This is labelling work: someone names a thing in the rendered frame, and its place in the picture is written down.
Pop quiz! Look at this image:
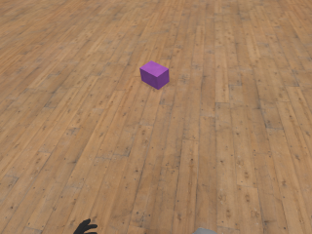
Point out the left robot hand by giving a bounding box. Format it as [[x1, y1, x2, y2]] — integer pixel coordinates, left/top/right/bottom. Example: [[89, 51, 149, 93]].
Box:
[[73, 218, 98, 234]]

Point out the carton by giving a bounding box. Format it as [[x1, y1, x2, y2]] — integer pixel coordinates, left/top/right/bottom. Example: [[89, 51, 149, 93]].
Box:
[[139, 60, 170, 90]]

